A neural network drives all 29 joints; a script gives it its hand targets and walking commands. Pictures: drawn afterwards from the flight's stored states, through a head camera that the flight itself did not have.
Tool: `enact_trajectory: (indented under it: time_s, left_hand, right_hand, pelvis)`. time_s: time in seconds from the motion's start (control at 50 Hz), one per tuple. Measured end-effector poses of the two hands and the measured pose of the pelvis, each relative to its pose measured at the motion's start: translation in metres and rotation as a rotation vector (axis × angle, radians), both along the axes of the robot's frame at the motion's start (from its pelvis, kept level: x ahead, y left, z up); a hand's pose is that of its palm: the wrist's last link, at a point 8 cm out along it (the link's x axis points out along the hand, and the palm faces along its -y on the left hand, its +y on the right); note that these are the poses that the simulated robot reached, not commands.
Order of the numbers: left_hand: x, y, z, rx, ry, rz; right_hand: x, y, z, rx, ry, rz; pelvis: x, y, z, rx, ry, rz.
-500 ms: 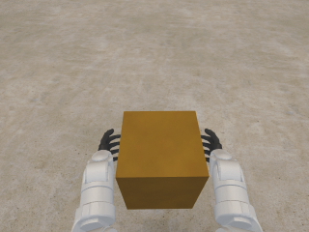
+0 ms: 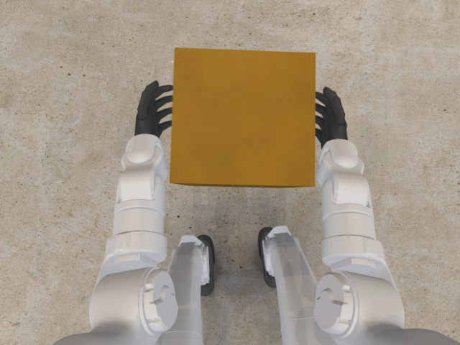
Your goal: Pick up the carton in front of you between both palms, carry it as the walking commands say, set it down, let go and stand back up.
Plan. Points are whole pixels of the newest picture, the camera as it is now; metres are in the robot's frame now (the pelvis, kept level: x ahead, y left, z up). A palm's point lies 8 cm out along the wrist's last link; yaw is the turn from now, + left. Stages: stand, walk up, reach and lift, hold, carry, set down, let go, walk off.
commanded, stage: set down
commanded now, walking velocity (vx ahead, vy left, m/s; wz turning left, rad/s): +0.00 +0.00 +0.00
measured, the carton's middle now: (239, 133) +0.45 -0.03 -0.16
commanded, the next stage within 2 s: none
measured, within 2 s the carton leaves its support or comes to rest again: rests again in 1.52 s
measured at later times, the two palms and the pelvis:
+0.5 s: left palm (166, 126) +0.49 +0.12 -0.22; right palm (305, 130) +0.46 -0.18 -0.22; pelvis +0.00 +0.00 -0.12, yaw +1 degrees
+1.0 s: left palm (183, 127) +0.53 +0.10 -0.37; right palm (293, 136) +0.48 -0.19 -0.38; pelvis -0.03 -0.01 -0.23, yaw +1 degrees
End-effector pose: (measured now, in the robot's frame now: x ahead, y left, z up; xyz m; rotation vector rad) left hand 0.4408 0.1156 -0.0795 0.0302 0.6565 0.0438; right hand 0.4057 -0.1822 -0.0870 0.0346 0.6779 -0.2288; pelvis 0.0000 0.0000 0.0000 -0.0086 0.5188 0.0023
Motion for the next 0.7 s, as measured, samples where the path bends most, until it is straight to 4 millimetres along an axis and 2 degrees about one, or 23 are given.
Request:
enact_trajectory:
  time_s: [0.08, 0.24, 0.4, 0.56, 0.7]
  left_hand:
    - [0.012, -0.004, -0.014, -0.029, -0.015, 0.018]
    - [0.032, -0.006, -0.047, -0.027, 0.036, 0.005]
    - [0.049, 0.006, -0.1, -0.003, 0.041, -0.01]
    - [0.052, -0.002, -0.163, -0.026, 0.054, -0.005]
    - [0.065, -0.005, -0.202, -0.016, 0.043, -0.005]
  right_hand:
    - [0.012, -0.003, -0.013, 0.021, -0.02, -0.02]
    - [0.029, -0.005, -0.044, 0.031, 0.028, -0.034]
    - [0.046, 0.006, -0.097, -0.002, 0.039, -0.007]
    - [0.052, -0.002, -0.152, -0.01, 0.05, -0.016]
    - [0.067, -0.004, -0.191, -0.005, 0.041, -0.015]
  pelvis:
    - [0.003, -0.001, -0.023, 0.002, 0.08, -0.002]
    - [0.004, -0.001, -0.057, -0.001, 0.168, -0.01]
    - [0.001, 0.0, -0.097, -0.012, 0.254, 0.007]
    - [-0.007, -0.001, -0.138, -0.022, 0.301, 0.035]
    - [-0.017, -0.004, -0.172, -0.023, 0.306, 0.029]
